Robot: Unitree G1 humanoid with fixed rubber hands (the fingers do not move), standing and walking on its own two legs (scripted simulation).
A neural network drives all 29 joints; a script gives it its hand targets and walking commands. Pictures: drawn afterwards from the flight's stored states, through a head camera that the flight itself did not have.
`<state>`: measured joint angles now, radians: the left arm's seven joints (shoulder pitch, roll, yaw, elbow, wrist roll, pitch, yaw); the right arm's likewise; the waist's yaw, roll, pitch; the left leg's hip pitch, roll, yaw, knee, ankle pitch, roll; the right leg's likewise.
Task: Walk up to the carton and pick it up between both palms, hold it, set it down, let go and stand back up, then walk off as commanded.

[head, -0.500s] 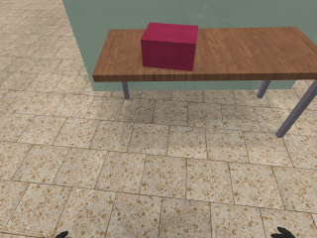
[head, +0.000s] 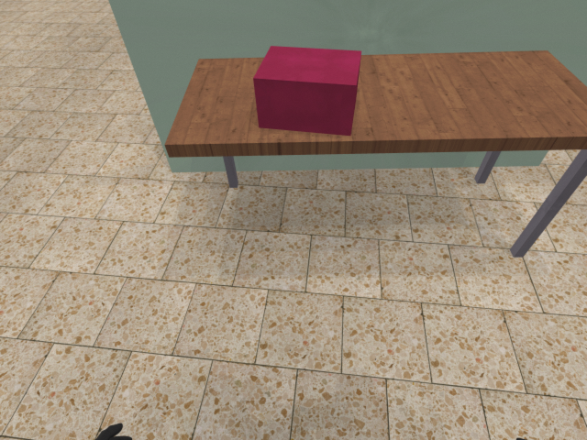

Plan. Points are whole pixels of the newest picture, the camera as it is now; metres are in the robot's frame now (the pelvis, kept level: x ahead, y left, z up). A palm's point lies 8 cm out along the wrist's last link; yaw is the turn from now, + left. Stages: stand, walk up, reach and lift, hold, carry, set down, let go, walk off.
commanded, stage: stand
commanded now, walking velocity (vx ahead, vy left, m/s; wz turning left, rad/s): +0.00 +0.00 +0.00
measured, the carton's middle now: (309, 89) +1.07 -0.03 -0.07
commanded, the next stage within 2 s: none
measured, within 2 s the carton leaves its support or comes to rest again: neither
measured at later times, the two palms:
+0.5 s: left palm out of the picture +0.12 +0.31 -0.10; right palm out of the picture +0.10 -0.31 -0.11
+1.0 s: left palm out of the picture +0.11 +0.31 -0.11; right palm out of the picture +0.10 -0.31 -0.11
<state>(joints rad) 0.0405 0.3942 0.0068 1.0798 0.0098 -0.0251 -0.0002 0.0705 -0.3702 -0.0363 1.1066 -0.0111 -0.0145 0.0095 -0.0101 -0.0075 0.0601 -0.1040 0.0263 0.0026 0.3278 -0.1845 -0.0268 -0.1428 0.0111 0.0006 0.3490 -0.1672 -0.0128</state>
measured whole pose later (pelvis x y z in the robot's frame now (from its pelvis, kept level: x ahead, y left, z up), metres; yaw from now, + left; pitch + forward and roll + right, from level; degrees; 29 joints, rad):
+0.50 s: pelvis +0.01 +0.00 +0.00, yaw +0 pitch -2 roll +0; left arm 0.04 0.40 0.01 1.09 0.01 -0.02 0.00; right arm 0.07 -0.37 -0.03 1.10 -0.01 -0.01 0.00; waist 0.00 -0.01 0.05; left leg -0.09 0.03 0.00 0.32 -0.19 -0.03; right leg -0.13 0.02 0.00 0.34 -0.17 -0.02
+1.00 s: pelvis +0.01 +0.00 +0.00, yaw +0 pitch -2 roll +0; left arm 0.05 0.40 0.01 1.09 0.01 -0.02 0.00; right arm 0.08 -0.37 -0.03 1.09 -0.01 -0.01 0.00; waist 0.00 -0.01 0.05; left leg -0.09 0.03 0.00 0.31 -0.19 -0.03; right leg -0.12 0.01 0.00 0.33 -0.17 -0.01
